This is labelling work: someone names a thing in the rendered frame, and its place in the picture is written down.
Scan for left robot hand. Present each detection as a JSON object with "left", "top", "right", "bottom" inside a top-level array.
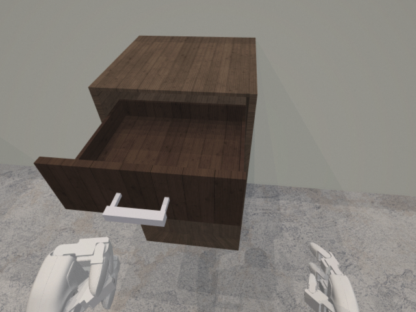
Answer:
[{"left": 25, "top": 237, "right": 121, "bottom": 312}]

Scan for cabinet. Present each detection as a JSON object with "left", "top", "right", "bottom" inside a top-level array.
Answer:
[{"left": 88, "top": 36, "right": 257, "bottom": 250}]

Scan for right robot hand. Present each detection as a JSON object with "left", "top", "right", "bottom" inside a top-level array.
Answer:
[{"left": 304, "top": 242, "right": 359, "bottom": 312}]

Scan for handle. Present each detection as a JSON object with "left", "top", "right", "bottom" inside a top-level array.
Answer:
[{"left": 102, "top": 193, "right": 170, "bottom": 227}]

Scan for drawer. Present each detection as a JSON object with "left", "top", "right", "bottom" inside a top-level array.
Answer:
[{"left": 34, "top": 99, "right": 246, "bottom": 226}]

